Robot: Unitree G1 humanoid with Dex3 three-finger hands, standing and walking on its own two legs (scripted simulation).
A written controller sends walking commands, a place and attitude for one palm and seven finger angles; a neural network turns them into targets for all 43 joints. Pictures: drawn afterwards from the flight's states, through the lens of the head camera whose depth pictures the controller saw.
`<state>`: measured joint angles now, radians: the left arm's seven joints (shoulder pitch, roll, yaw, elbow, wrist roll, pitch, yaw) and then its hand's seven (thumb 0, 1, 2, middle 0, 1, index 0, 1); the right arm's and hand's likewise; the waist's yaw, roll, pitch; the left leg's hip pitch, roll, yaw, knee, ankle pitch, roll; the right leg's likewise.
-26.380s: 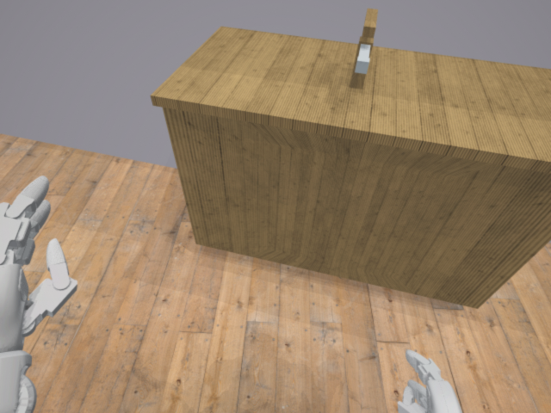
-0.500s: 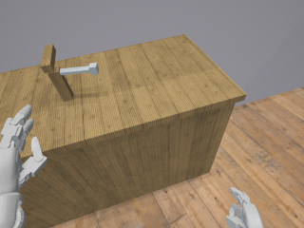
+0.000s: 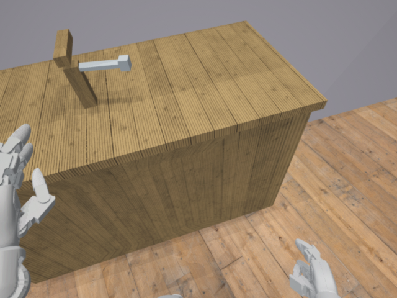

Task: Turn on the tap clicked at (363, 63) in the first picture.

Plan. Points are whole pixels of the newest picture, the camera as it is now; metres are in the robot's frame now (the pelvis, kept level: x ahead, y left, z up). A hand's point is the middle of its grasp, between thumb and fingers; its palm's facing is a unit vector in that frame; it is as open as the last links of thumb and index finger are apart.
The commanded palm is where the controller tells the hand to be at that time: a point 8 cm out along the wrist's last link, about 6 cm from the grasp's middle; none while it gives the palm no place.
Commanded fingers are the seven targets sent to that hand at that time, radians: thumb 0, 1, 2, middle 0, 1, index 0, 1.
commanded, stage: step back with the hand held close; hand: left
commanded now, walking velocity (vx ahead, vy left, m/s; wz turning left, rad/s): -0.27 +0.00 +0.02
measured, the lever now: (124, 63) +0.61 +0.22 +0.15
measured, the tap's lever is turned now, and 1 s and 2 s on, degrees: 77 77 77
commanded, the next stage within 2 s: stop stepping back and stand still in 0.54 s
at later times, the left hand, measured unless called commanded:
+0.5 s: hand (36, 281) +0.12 +0.20 +0.17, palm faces +0.42 -0.80 -0.42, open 7.4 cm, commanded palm +0.04 +0.25 +0.19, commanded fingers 0.00 0.90 0.90 -0.20 -0.30 -0.20 -0.30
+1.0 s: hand out of the picture -0.07 +0.19 +0.17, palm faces +0.48 -0.76 -0.44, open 7.4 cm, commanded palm -0.11 +0.22 +0.19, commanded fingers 0.00 0.90 0.90 -0.20 -0.30 -0.20 -0.30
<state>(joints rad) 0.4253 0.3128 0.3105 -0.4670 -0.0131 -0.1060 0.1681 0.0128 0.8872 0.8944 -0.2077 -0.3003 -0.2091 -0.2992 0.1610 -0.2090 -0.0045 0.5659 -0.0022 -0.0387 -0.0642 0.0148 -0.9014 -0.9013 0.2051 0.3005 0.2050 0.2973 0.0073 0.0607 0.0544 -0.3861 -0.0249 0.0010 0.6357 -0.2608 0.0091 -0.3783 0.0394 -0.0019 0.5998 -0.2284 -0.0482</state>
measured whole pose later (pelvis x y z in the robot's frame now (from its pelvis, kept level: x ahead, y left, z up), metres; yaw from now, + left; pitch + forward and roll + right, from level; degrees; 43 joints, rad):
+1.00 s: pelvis -0.25 -0.07 +0.01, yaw +4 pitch -1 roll +2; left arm 0.55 0.36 0.33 -0.47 -0.03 -0.09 0.18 0.01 0.88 0.89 -0.21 -0.30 -0.21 -0.30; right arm 0.33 -0.24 -0.04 0.59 0.01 -0.07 -0.06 0.02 -0.90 -0.90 0.20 0.30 0.20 0.30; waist -0.04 0.01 -0.06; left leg -0.06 0.01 0.04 0.43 -0.36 0.00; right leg -0.53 0.04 -0.04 0.96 -0.31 0.01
